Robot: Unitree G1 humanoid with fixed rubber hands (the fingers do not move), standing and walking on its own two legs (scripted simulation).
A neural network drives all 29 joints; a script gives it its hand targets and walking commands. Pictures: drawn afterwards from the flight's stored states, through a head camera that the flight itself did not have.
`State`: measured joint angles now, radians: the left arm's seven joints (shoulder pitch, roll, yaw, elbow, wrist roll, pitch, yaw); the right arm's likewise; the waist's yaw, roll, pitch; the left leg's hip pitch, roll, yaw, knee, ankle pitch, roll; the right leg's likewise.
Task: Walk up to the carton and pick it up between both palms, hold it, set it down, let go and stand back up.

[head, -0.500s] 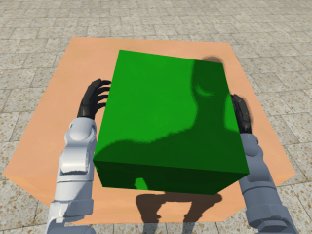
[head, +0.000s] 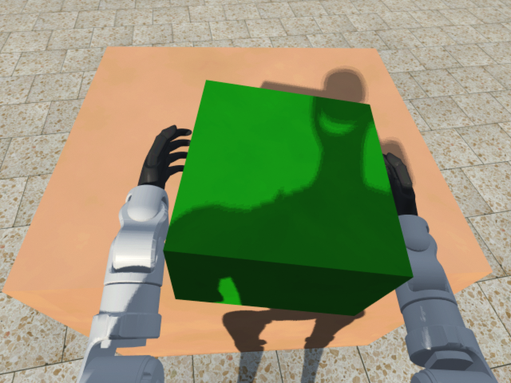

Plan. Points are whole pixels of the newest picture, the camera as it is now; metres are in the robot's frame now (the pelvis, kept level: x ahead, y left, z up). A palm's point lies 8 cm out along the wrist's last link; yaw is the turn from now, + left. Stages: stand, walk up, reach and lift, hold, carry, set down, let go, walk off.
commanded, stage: set down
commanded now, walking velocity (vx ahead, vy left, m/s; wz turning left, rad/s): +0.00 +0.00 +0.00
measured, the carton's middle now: (278, 195) +0.37 -0.03 +0.07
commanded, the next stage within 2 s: none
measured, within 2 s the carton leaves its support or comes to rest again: rests again in 1.70 s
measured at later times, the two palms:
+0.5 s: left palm (158, 171) +0.40 +0.15 +0.10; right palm (391, 196) +0.37 -0.21 +0.07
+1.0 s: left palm (163, 175) +0.42 +0.15 +0.07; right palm (383, 197) +0.38 -0.21 +0.05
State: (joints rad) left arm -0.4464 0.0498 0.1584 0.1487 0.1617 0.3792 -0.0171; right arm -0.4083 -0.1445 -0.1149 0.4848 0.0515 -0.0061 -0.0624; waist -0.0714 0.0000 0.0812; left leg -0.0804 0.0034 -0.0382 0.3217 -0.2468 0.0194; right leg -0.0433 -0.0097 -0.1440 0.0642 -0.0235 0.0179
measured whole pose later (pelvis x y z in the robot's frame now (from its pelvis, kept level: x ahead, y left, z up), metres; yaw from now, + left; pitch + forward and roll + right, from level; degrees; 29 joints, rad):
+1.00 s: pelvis +0.00 +0.00 +0.00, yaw +1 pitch +13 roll -2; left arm -0.72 0.10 0.26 0.88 0.10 -0.05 -0.04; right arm -0.61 -0.08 -0.36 0.82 -0.21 -0.13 -0.01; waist -0.07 0.06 -0.11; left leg -0.34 -0.02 -0.07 0.31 -0.20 0.02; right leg -0.30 -0.03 -0.17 0.07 0.00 0.02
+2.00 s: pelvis -0.02 -0.01 +0.00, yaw +1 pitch +18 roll -1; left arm -0.81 0.15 0.33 1.10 0.12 -0.28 -0.06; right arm -0.73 -0.04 -0.49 0.89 -0.34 -0.24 0.00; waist -0.06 0.04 -0.13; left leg -0.46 -0.02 -0.05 0.28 -0.14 0.01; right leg -0.45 -0.04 -0.15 0.10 0.03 0.00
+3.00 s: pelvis -0.04 -0.02 -0.02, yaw -2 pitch +30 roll +0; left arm -0.94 0.29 0.12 1.23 -0.19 -0.27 -0.02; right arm -0.86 -0.15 -0.23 1.06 0.00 -0.17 -0.10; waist -0.03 0.03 -0.27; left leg -0.75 -0.01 0.01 0.38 -0.15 0.01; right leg -0.80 -0.03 -0.10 0.27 0.01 -0.02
